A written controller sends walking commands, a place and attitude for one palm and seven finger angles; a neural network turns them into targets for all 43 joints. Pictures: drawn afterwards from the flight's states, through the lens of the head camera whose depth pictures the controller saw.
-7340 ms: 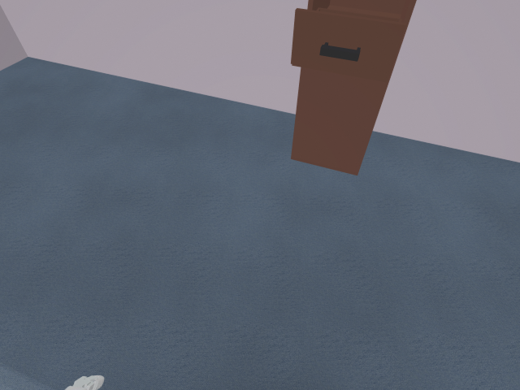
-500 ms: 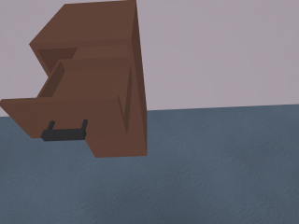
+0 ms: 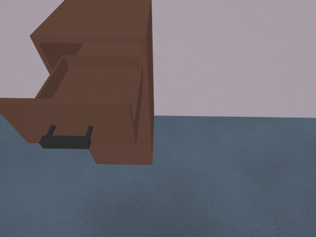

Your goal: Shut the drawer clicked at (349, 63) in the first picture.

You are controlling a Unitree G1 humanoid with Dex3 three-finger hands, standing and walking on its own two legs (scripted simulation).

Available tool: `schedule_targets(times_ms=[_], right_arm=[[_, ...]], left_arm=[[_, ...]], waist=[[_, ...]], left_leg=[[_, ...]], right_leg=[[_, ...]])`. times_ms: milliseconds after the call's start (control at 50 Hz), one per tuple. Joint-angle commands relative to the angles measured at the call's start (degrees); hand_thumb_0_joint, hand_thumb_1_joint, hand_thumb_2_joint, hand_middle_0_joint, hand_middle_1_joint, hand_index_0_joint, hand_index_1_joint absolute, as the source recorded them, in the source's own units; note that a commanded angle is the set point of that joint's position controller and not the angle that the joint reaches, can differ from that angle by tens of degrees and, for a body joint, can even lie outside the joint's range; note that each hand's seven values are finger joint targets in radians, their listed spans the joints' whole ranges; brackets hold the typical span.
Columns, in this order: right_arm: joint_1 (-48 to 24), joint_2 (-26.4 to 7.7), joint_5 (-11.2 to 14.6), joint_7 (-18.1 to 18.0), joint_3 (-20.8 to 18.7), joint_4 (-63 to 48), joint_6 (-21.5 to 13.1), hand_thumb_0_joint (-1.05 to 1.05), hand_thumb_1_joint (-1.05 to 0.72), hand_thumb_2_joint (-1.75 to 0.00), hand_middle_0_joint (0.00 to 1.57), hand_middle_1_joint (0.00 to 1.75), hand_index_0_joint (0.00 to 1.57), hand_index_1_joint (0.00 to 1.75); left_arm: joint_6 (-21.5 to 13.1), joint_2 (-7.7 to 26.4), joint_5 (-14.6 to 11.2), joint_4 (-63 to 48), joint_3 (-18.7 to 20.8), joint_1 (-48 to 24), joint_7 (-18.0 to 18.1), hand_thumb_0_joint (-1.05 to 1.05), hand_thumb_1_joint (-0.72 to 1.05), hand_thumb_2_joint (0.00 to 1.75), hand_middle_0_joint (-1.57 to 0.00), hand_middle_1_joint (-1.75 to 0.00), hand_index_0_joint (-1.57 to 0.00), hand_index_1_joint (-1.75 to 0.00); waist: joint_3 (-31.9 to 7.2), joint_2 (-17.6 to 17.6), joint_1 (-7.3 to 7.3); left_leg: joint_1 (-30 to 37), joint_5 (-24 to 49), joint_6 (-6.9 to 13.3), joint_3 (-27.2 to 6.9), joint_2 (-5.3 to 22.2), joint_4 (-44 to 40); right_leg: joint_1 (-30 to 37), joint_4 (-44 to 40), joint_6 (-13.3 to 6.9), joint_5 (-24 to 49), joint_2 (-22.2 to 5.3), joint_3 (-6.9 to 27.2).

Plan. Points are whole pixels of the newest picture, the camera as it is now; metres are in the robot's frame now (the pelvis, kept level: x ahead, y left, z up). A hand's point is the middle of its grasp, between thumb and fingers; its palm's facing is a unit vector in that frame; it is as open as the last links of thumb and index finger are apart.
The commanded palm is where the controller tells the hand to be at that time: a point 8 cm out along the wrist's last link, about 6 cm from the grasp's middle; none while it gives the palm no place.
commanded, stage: shuffle to correct the standing spot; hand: left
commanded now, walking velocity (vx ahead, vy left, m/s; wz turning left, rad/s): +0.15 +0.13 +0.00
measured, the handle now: (68, 135) +0.35 +0.28 +0.05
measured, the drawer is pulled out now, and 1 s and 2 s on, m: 0.30 0.30 0.30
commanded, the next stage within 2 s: come to a stop and stand still in 0.20 s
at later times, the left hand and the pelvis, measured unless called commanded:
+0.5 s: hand (95, 224) +0.18 +0.20 -0.15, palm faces +0.06 -0.96 -0.26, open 7.4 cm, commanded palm none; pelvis +0.08 +0.02 +0.00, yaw +3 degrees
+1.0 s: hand out of the picture +0.10 +0.27 -0.17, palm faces +0.06 -0.96 -0.27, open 7.4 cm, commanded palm none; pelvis +0.06 +0.07 +0.00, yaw +2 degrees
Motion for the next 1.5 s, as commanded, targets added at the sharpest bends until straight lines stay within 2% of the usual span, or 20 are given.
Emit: schedule_targets(times_ms=[0,40,80,120,180,260,380,400,440,460,520,720,740,760,840,900,960,1080,1180,1480], right_arm=[[-1.02,-2.98,0.64,-0.54,-0.70,-4.54,-0.93,0.00,-0.90,-0.90,0.20,0.30,0.20,0.30],[-3.07,-2.58,0.69,-0.23,-1.04,-5.38,-1.00,0.00,-0.90,-0.90,0.20,0.30,0.20,0.30],[4.14,-1.81,0.76,0.11,-0.97,-2.50,-1.40,0.00,-0.90,-0.90,0.20,0.30,0.20,0.30],[13.78,-9.42,-0.63,-0.63,-2.40,0.35,-1.44,0.00,-0.90,-0.90,0.20,0.30,0.20,0.30],[9.67,-5.74,-0.53,-1.16,-1.00,-0.97,-2.05,0.00,-0.90,-0.90,0.20,0.30,0.20,0.30],[5.22,-5.90,-0.42,-1.59,-0.86,-2.22,-3.09,0.00,-0.90,-0.90,0.20,0.30,0.20,0.30],[1.33,-7.99,0.40,-1.69,-1.57,-2.63,-1.86,0.00,-0.90,-0.90,0.20,0.30,0.20,0.30],[0.58,-7.87,0.95,-1.55,-1.72,-3.06,-1.91,0.00,-0.90,-0.90,0.20,0.30,0.20,0.30],[4.52,-4.57,1.72,-1.33,-2.15,-4.12,-1.03,0.00,-0.90,-0.90,0.20,0.30,0.20,0.30],[2.52,-3.21,1.80,-1.74,-2.32,-4.46,-0.01,0.00,-0.90,-0.90,0.20,0.30,0.20,0.30],[-0.99,-2.49,1.32,-1.06,-2.58,-4.21,2.43,0.00,-0.90,-0.90,0.20,0.30,0.20,0.30],[-0.16,-2.23,0.88,-0.06,-2.37,-5.44,2.04,0.00,-0.90,-0.90,0.20,0.30,0.20,0.30],[-3.71,-10.16,-0.50,0.53,-3.32,-11.87,3.35,0.00,-0.90,-0.90,0.20,0.30,0.20,0.30],[-3.26,-8.69,-0.72,0.15,-4.78,-14.02,2.59,0.00,-0.90,-0.90,0.20,0.30,0.20,0.30],[-3.81,-8.34,-0.62,0.42,-4.08,-17.02,3.13,0.00,-0.90,-0.90,0.20,0.30,0.20,0.30],[-0.70,-7.88,-0.14,0.39,-3.93,-15.86,2.44,0.00,-0.90,-0.90,0.20,0.30,0.20,0.30],[-4.96,-11.70,-0.65,0.18,-3.74,-17.09,1.46,0.00,-0.90,-0.90,0.20,0.30,0.20,0.30],[-6.49,-10.59,0.24,-0.54,-2.50,-14.32,0.26,0.00,-0.90,-0.90,0.20,0.30,0.20,0.30],[-6.66,-10.55,0.24,-0.28,-2.60,-11.42,0.88,0.00,-0.90,-0.90,0.20,0.30,0.20,0.30],[-5.41,-7.36,0.68,-0.51,-1.79,-4.42,0.34,0.00,-0.90,-0.90,0.20,0.30,0.20,0.30]], left_arm=[[-1.67,10.63,-0.14,0.08,3.06,10.87,0.88,0.00,0.90,0.90,-0.20,-0.30,-0.20,-0.30],[-1.48,10.40,0.47,-0.26,3.35,9.93,1.41,0.00,0.90,0.90,-0.20,-0.30,-0.20,-0.30],[-0.77,9.13,0.14,-2.69,2.99,2.57,1.31,0.00,0.90,0.90,-0.20,-0.30,-0.20,-0.30],[0.03,2.46,-0.26,-7.07,1.60,-3.86,0.85,0.00,0.90,0.90,-0.20,-0.30,-0.20,-0.30],[-0.91,3.20,-0.10,-8.12,1.62,-8.95,0.65,0.00,0.90,0.90,-0.20,-0.30,-0.20,-0.30],[-0.48,1.60,-0.29,-7.48,0.88,-6.79,-0.34,0.00,0.90,0.90,-0.20,-0.30,-0.20,-0.30],[-1.11,2.38,-0.38,-7.10,0.63,-1.50,0.44,0.00,0.90,0.90,-0.20,-0.30,-0.20,-0.30],[-1.57,5.42,-0.34,-5.96,1.09,2.76,0.91,0.00,0.90,0.90,-0.20,-0.30,-0.20,-0.30],[-2.00,12.35,-0.33,-5.01,2.13,6.61,1.96,0.00,0.90,0.90,-0.20,-0.30,-0.20,-0.30],[-1.66,12.59,-0.54,-5.33,2.04,6.57,2.17,0.00,0.90,0.90,-0.20,-0.30,-0.20,-0.30],[-0.86,9.24,-0.22,-8.02,1.37,-2.89,2.41,0.00,0.90,0.90,-0.20,-0.30,-0.20,-0.30],[1.17,11.39,-0.25,-9.48,2.68,-5.13,1.53,0.00,0.90,0.90,-0.20,-0.30,-0.20,-0.30],[0.79,17.09,-0.32,-12.06,0.71,-7.59,2.49,0.00,0.90,0.90,-0.20,-0.30,-0.20,-0.30],[1.55,13.35,0.05,-13.72,1.24,-5.22,2.76,0.00,0.90,0.90,-0.20,-0.30,-0.20,-0.30],[1.20,14.04,0.29,-15.42,1.14,-3.89,2.96,0.00,0.90,0.90,-0.20,-0.30,-0.20,-0.30],[1.13,12.85,-0.14,-15.04,1.21,-6.11,2.69,0.00,0.90,0.90,-0.20,-0.30,-0.20,-0.30],[1.74,8.73,-0.35,-13.93,0.37,-1.88,1.99,0.00,0.90,0.90,-0.20,-0.30,-0.20,-0.30],[0.50,8.13,-0.55,-10.45,-0.09,1.63,1.32,0.00,0.90,0.90,-0.20,-0.30,-0.20,-0.30],[0.69,7.60,-0.32,-9.08,-0.38,1.58,1.70,0.00,0.90,0.90,-0.20,-0.30,-0.20,-0.30],[-0.82,6.74,-0.85,-4.93,-0.87,3.19,2.57,0.00,0.90,0.90,-0.20,-0.30,-0.20,-0.30]], waist=[[2.17,-14.52,3.33],[2.95,-11.22,2.66],[1.53,-6.77,-2.56],[3.76,19.17,-5.91],[7.66,6.66,-4.54],[3.04,7.02,-2.08],[-1.56,3.53,1.63],[-3.67,0.83,3.40],[-8.98,-10.61,1.86],[-7.13,-9.48,2.18],[-2.86,-11.02,-0.44],[-3.37,-6.99,-2.16],[3.28,2.26,-5.22],[-7.21,6.32,-3.76],[-3.33,-4.98,-3.51],[1.98,-2.16,-4.72],[5.95,12.34,-1.72],[0.29,2.56,-0.41],[4.47,1.07,-0.78],[-0.26,-1.41,-1.85]], left_leg=[[-19.47,-2.30,2.71,4.74,-2.72,9.72],[-20.14,-7.79,2.88,2.05,-0.66,10.28],[-1.99,2.86,3.39,3.05,-1.22,-5.92],[6.79,16.47,10.91,-18.45,14.36,-18.98],[6.32,36.36,17.04,-17.44,16.65,-15.82],[8.51,43.83,14.83,-5.65,11.17,-16.19],[5.04,53.51,9.25,-0.49,8.48,-6.33],[1.84,46.39,7.11,-0.38,6.55,-2.05],[-12.10,-3.67,2.40,2.20,-4.25,14.72],[-11.88,-14.24,2.06,-1.49,-3.66,21.32],[-12.12,-9.03,1.30,-3.29,-1.07,26.81],[1.32,6.93,1.56,2.44,-3.62,-4.17],[0.25,4.20,3.11,-2.73,-3.24,-6.72],[-3.83,-4.18,4.00,-2.37,0.09,-4.87],[-12.21,-4.49,3.69,-0.76,-3.13,5.29],[-8.11,-2.20,4.43,-3.76,-1.63,-0.56],[-21.64,-12.83,7.57,-15.31,7.12,-20.53],[-13.25,9.34,6.28,-9.23,4.61,-15.55],[-14.60,-2.62,5.87,-10.05,4.68,-19.69],[-3.90,14.66,4.80,-3.79,1.81,-11.82]], right_leg=[[13.80,-14.26,-9.72,16.70,-16.08,19.37],[12.25,-14.40,-12.55,18.82,-19.14,20.14],[-1.15,-7.20,-7.71,10.58,-12.92,9.37],[-19.35,17.43,-1.00,-14.88,2.91,-4.53],[-26.96,32.61,-2.62,-10.36,-1.75,2.92],[-21.30,23.88,-1.60,-4.85,-1.24,0.08],[0.70,-4.61,-1.62,11.77,1.98,-0.70],[8.83,-9.74,-1.48,21.58,0.06,1.53],[21.38,-8.31,-12.18,66.61,-19.87,20.36],[15.24,-10.18,-16.00,68.05,-23.29,21.41],[1.41,-15.68,-14.40,39.66,-17.81,17.54],[-6.84,-18.83,-7.30,-0.66,-9.52,13.57],[-9.89,-13.63,-4.15,-6.91,-6.26,13.49],[-7.73,-12.63,-1.82,-13.52,-5.84,8.51],[-7.84,-20.66,-4.58,-19.89,-10.59,17.98],[-16.16,-17.99,-3.20,-15.47,-7.24,12.36],[-6.06,-0.86,0.01,-2.73,2.47,0.80],[3.10,-6.61,-0.22,9.24,-0.18,4.03],[1.75,-7.56,-0.03,7.15,-0.72,4.61],[1.94,-10.70,-1.52,16.39,-3.55,9.94]])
